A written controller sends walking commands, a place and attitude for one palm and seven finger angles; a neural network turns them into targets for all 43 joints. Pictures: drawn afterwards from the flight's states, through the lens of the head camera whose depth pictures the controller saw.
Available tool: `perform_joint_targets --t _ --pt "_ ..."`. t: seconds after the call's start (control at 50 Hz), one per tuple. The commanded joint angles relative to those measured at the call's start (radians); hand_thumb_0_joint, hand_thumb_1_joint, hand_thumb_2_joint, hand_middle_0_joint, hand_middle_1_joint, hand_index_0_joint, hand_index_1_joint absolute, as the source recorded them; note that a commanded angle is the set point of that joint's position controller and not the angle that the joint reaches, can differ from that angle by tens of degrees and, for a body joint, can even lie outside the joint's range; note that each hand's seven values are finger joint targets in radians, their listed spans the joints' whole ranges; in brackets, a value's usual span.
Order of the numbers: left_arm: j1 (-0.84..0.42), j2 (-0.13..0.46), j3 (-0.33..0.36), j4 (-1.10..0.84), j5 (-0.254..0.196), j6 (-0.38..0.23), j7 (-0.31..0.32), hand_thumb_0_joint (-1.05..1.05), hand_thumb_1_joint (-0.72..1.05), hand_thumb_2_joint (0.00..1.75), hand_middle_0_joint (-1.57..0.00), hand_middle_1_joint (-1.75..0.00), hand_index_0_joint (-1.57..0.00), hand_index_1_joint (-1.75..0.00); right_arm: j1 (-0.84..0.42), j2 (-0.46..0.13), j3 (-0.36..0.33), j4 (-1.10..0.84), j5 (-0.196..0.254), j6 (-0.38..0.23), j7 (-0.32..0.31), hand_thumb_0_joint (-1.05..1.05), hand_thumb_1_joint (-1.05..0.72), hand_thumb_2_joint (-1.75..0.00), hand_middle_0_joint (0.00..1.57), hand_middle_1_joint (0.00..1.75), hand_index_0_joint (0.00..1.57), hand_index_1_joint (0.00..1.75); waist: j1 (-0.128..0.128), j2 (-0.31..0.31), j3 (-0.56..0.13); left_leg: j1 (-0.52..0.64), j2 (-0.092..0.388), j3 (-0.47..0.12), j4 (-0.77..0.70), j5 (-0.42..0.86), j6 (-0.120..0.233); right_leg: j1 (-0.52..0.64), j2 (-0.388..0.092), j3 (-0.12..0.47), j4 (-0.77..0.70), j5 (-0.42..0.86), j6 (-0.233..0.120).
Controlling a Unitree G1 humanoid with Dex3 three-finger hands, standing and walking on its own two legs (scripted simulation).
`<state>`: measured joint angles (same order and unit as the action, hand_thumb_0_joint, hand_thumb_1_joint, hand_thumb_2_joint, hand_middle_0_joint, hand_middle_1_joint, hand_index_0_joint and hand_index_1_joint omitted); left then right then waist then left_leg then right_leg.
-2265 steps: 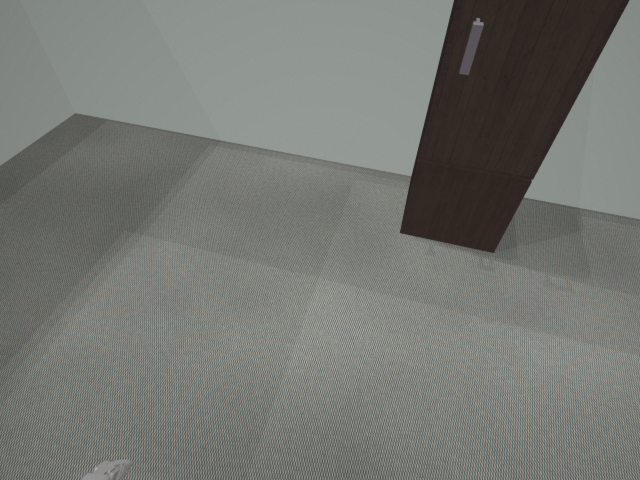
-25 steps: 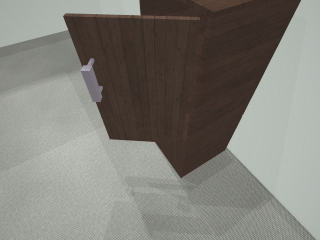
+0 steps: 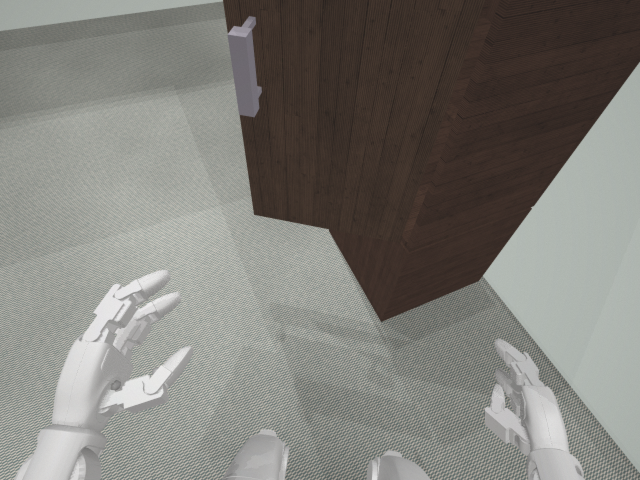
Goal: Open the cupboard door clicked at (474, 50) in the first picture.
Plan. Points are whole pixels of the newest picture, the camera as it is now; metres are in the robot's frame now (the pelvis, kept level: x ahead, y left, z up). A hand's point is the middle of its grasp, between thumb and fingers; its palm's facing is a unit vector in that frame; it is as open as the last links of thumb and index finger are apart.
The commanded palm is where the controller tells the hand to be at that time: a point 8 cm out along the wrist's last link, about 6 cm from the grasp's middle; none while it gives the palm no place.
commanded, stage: raise the hand with hooked fingers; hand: left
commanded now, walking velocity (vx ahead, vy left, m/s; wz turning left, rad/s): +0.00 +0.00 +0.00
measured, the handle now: (249, 67) +0.66 +0.20 +0.14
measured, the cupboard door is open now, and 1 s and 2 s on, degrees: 54 54 54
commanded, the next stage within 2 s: move the hooked fingers beside the handle in 1.54 s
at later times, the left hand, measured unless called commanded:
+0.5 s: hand (138, 298) +0.27 +0.24 +0.09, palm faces -0.11 -0.99 -0.07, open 12.4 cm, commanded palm +0.25 +0.30 +0.11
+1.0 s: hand (97, 216) +0.32 +0.27 +0.16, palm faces -0.04 -1.00 -0.06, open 14.0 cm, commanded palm +0.30 +0.33 +0.16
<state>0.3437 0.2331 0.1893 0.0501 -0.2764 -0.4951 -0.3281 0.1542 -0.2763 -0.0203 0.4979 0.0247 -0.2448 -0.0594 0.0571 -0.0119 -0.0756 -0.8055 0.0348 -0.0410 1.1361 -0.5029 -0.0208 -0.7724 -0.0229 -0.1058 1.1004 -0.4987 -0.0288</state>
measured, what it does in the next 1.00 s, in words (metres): rises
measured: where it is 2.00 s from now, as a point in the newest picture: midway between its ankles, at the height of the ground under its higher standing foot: outside the picture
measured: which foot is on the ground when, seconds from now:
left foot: down 0.00-1.00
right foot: down 0.00-1.00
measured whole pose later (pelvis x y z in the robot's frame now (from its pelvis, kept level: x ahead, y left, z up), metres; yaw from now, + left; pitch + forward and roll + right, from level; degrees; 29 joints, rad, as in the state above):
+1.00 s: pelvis +0.03 +0.01 +0.05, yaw -1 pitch +5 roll -1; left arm -0.06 0.44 0.43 0.32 -0.36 -0.16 -0.54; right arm 0.26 -0.27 0.07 0.56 0.05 -0.21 -0.10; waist 0.02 0.03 -0.04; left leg -0.48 0.03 0.00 0.79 -0.40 0.00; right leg -0.46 -0.01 -0.07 0.75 -0.38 -0.01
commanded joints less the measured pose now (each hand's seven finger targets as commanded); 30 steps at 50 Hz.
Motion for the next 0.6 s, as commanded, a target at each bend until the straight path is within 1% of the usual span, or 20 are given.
perform_joint_targets --t 0.0,0.06,0.08,0.1,0.12,0.14,0.18,0.2,0.22,0.26,0.28,0.3,0.36,0.38,0.44,0.48,0.5,0.52,0.54,0.58 --pt "-0.33 0.161 -0.039 -0.198 0.003 0.015 -0.073 0.0 0.22 0.61 -0.25 -0.74 -0.25 -0.74 0.045 -0.124 -0.012 -0.086 0.022 -0.054 -0.033 0.0 -0.9 -0.9 0.2 0.3 0.2 0.3 -0.148 0.073 -0.139 0.11 -0.025 -0.004 -0.202 0.013 0.052 0.038 0.042 0.117 -0.281 -0.054 0.008" --pt "-0.236 0.228 0.063 -0.06 0.002 0.191 -0.089 0.0 0.15 0.58 -0.25 -0.78 -0.25 -0.78 0.025 -0.126 -0.004 -0.112 0.034 -0.036 -0.041 0.0 -0.9 -0.9 0.2 0.3 0.2 0.3 -0.084 0.039 -0.141 0.088 -0.035 0.001 -0.273 -0.007 0.047 0.116 0.024 0.115 -0.332 -0.113 0.014" --pt "-0.193 0.25 0.113 -0.026 -0.013 0.243 -0.09 0.0 0.13 0.57 -0.25 -0.8 -0.25 -0.8 0.014 -0.124 -0.001 -0.127 0.034 -0.032 -0.041 0.0 -0.9 -0.9 0.2 0.3 0.2 0.3 -0.042 0.058 -0.16 0.108 -0.039 0.0 -0.3 0.022 0.043 0.158 0.028 0.098 -0.327 -0.085 0.007" --pt "-0.176 0.243 0.134 -0.059 -0.035 0.275 -0.084 0.0 0.11 0.56 -0.26 -0.81 -0.26 -0.81 0.007 -0.114 0.005 -0.144 0.033 -0.026 -0.038 0.0 -0.9 -0.9 0.2 0.3 0.2 0.3 -0.024 0.058 -0.196 0.133 -0.044 0.004 -0.319 0.056 0.041 0.195 0.024 0.085 -0.329 -0.049 0.01" --pt "-0.15 0.26 0.177 -0.089 -0.055 0.297 -0.066 0.0 0.08 0.55 -0.26 -0.82 -0.26 -0.82 -0.005 -0.107 0.003 -0.158 0.031 -0.022 -0.038 0.0 -0.9 -0.9 0.2 0.3 0.2 0.3 -0.002 0.039 -0.228 0.15 -0.043 0.006 -0.331 0.084 0.037 0.229 0.023 0.077 -0.33 -0.026 0.011" --pt "-0.154 0.246 0.196 -0.127 -0.078 0.301 -0.044 0.0 0.06 0.54 -0.26 -0.84 -0.26 -0.84 -0.009 -0.097 0.007 -0.168 0.027 -0.021 -0.036 0.0 -0.9 -0.9 0.2 0.3 0.2 0.3 0.004 0.018 -0.24 0.161 -0.044 0.009 -0.34 0.113 0.036 0.252 0.025 0.068 -0.331 0.001 0.013" --pt "-0.158 0.242 0.228 -0.184 -0.098 0.268 0.004 0.0 0.01 0.52 -0.26 -0.87 -0.26 -0.87 -0.005 -0.086 0.011 -0.164 0.019 -0.03 -0.031 0.0 -0.9 -0.9 0.2 0.3 0.2 0.3 0.015 0.017 -0.235 0.187 -0.035 0.0 -0.362 0.165 0.03 0.266 0.04 0.039 -0.31 0.068 0.005" --pt "-0.161 0.243 0.235 -0.216 -0.094 0.238 0.025 0.0 -0.01 0.51 -0.27 -0.88 -0.27 -0.88 0.017 -0.086 0.007 -0.158 0.016 -0.035 -0.025 0.0 -0.9 -0.9 0.2 0.3 0.2 0.3 0.008 0.019 -0.236 0.202 -0.032 0.003 -0.37 0.185 0.029 0.257 0.043 0.032 -0.307 0.097 0.006" --pt "-0.169 0.234 0.219 -0.23 -0.08 0.205 0.04 0.0 -0.03 0.5 -0.27 -0.9 -0.27 -0.9 0.029 -0.088 0.005 -0.147 0.014 -0.042 -0.02 0.0 -0.9 -0.9 0.2 0.3 0.2 0.3 -0.007 0.049 -0.217 0.213 -0.03 0.005 -0.372 0.185 0.028 0.235 0.045 0.033 -0.307 0.103 0.005" --pt "-0.231 0.208 0.165 -0.216 -0.05 0.15 0.051 0.0 -0.08 0.48 -0.27 -0.93 -0.27 -0.93 0.056 -0.1 0.004 -0.122 0.008 -0.055 -0.013 0.0 -0.9 -0.9 0.2 0.3 0.2 0.3 -0.05 0.043 -0.155 0.213 -0.025 -0.001 -0.376 0.145 0.029 0.178 0.047 0.028 -0.307 0.081 0.009" --pt "-0.265 0.206 0.136 -0.21 -0.037 0.131 0.04 0.0 -0.1 0.47 -0.27 -0.94 -0.27 -0.94 0.059 -0.112 0.004 -0.118 0.005 -0.06 -0.012 0.0 -0.9 -0.9 0.2 0.3 0.2 0.3 -0.062 0.044 -0.129 0.209 -0.025 -0.006 -0.375 0.133 0.031 0.165 0.05 0.029 -0.301 0.077 0.005" --pt "-0.283 0.208 0.121 -0.193 -0.026 0.12 0.026 0.0 -0.13 0.46 -0.27 -0.96 -0.27 -0.96 0.07 -0.121 0.001 -0.112 0.006 -0.064 -0.013 0.0 -0.9 -0.9 0.2 0.3 0.2 0.3 -0.074 0.055 -0.141 0.217 -0.025 -0.004 -0.374 0.114 0.033 0.155 0.046 0.033 -0.306 0.064 0.008" --pt "-0.308 0.213 0.098 -0.122 -0.025 0.131 -0.034 0.0 -0.2 0.43 -0.28 -1.0 -0.28 -1.0 0.086 -0.135 -0.005 -0.093 0.021 -0.077 -0.023 0.0 -0.9 -0.9 0.2 0.3 0.2 0.3 -0.092 0.061 -0.132 0.234 -0.026 -0.011 -0.39 0.046 0.037 0.145 0.041 0.041 -0.333 0.032 0.011" --pt "-0.337 0.234 0.11 -0.116 -0.036 0.145 -0.058 0.0 -0.22 0.42 -0.28 -1.02 -0.28 -1.02 0.086 -0.143 -0.005 -0.093 0.023 -0.077 -0.03 0.0 -0.9 -0.9 0.2 0.3 0.2 0.3 -0.091 0.042 -0.137 0.239 -0.027 -0.015 -0.395 0.052 0.038 0.165 0.045 0.042 -0.335 0.041 0.009" --pt "-0.348 0.319 0.199 -0.15 -0.054 0.177 -0.088 0.0 -0.29 0.39 -0.29 -1.07 -0.29 -1.07 0.084 -0.145 -0.009 -0.092 0.026 -0.084 -0.042 0.0 -0.9 -0.9 0.2 0.3 0.2 0.3 -0.055 0.09 -0.236 0.312 -0.028 -0.012 -0.405 0.168 0.037 0.246 0.038 0.04 -0.342 0.136 0.005" --pt "-0.356 0.358 0.244 -0.157 -0.066 0.191 -0.083 0.0 -0.34 0.37 -0.29 -1.1 -0.29 -1.1 0.083 -0.143 -0.002 -0.089 0.022 -0.082 -0.044 0.0 -0.9 -0.9 0.2 0.3 0.2 0.3 -0.04 0.107 -0.231 0.339 -0.027 -0.016 -0.411 0.239 0.032 0.275 0.047 0.032 -0.339 0.195 -0.001" --pt "-0.364 0.346 0.249 -0.179 -0.077 0.189 -0.078 0.0 -0.36 0.36 -0.29 -1.11 -0.29 -1.11 0.077 -0.135 0.001 -0.091 0.022 -0.08 -0.043 0.0 -0.9 -0.9 0.2 0.3 0.2 0.3 -0.037 0.126 -0.235 0.357 -0.026 -0.016 -0.418 0.278 0.027 0.287 0.047 0.025 -0.336 0.228 -0.001" --pt "-0.346 0.343 0.262 -0.164 -0.083 0.191 -0.069 0.0 -0.38 0.35 -0.29 -1.12 -0.29 -1.12 0.077 -0.13 0.002 -0.09 0.022 -0.078 -0.042 0.0 -0.9 -0.9 0.2 0.3 0.2 0.3 -0.033 0.119 -0.222 0.365 -0.024 -0.014 -0.421 0.309 0.025 0.296 0.049 0.022 -0.339 0.257 -0.002" --pt "-0.354 0.33 0.254 -0.163 -0.087 0.192 -0.064 0.0 -0.41 0.34 -0.29 -1.14 -0.29 -1.14 0.073 -0.128 0.005 -0.09 0.022 -0.075 -0.041 0.0 -0.9 -0.9 0.2 0.3 0.2 0.3 -0.035 0.138 -0.204 0.371 -0.025 -0.009 -0.424 0.318 0.023 0.292 0.05 0.022 -0.345 0.269 -0.001" --pt "-0.379 0.34 0.262 -0.134 -0.088 0.204 -0.065 0.0 -0.45 0.32 -0.3 -1.17 -0.3 -1.17 0.075 -0.13 0.009 -0.089 0.018 -0.068 -0.037 0.0 -0.9 -0.9 0.2 0.3 0.2 0.3 -0.037 0.15 -0.178 0.377 -0.028 -0.007 -0.427 0.349 0.022 0.304 0.056 0.021 -0.351 0.303 -0.004"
